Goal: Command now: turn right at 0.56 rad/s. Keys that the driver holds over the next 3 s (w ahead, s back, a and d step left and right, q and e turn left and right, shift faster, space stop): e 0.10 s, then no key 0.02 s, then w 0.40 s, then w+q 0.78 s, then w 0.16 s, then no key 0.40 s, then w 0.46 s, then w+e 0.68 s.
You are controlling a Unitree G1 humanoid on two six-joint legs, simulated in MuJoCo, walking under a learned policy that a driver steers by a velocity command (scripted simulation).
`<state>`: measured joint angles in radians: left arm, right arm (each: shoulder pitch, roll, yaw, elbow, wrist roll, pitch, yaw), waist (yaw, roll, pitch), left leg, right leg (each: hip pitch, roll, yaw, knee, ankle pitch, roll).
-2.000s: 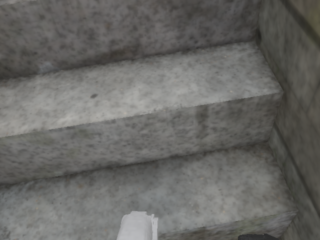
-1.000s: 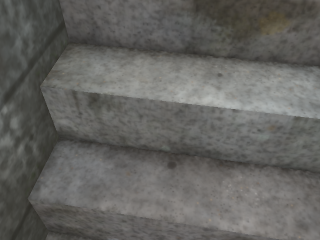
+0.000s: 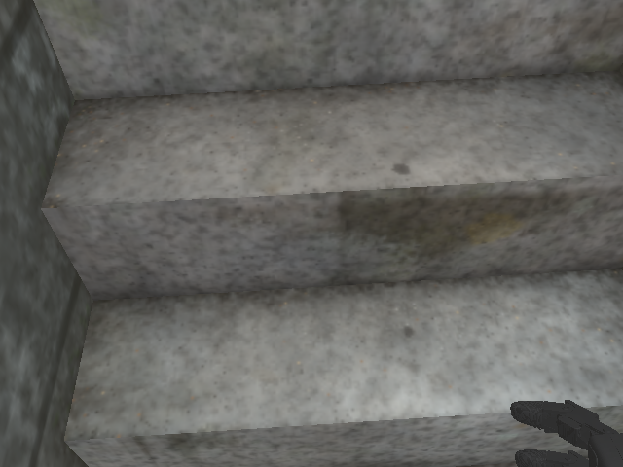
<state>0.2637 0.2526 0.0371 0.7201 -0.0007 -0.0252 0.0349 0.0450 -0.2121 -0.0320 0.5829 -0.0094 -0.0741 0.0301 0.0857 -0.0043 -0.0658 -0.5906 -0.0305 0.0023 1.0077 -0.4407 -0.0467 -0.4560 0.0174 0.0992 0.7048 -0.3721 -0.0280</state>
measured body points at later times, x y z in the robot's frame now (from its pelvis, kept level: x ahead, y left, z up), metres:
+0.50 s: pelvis +0.12 -0.03 +0.03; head +0.16 -0.03 +0.48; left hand +0.40 +0.04 -0.05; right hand -0.08 -0.14 -0.10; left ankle +0.00 +0.11 -0.72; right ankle +0.25 -0.20 -0.41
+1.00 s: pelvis +0.29 -0.09 +0.24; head +0.35 -0.12 +0.68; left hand +0.11 +0.15 +0.14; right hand +0.61 -0.22 +0.18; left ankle +0.32 +0.06 -0.12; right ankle +0.26 -0.23 -0.50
